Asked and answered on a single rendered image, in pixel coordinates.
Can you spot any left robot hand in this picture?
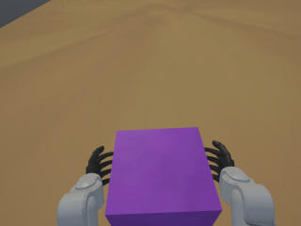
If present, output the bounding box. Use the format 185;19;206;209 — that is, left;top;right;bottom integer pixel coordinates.
86;146;114;186

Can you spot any right robot forearm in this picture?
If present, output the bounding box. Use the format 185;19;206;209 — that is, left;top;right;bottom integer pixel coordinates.
219;167;277;226

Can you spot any carton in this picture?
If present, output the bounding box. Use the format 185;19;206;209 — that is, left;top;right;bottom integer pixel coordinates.
104;127;223;226

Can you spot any right robot hand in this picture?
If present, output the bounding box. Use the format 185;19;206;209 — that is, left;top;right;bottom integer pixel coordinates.
204;140;235;183

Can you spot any left robot forearm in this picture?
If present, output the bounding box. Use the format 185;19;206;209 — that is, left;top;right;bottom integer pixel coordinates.
56;172;104;226

